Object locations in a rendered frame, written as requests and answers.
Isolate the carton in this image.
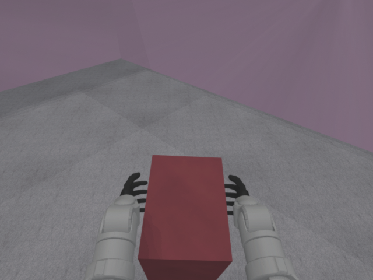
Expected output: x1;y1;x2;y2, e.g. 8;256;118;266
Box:
138;155;233;280

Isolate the left robot forearm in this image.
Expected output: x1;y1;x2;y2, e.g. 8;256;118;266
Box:
84;195;140;280

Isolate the left robot hand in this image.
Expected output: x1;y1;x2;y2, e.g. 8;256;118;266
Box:
120;172;148;212

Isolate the right robot forearm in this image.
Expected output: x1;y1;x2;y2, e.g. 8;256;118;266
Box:
233;195;299;280

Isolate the right robot hand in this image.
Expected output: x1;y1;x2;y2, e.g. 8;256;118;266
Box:
224;175;249;215

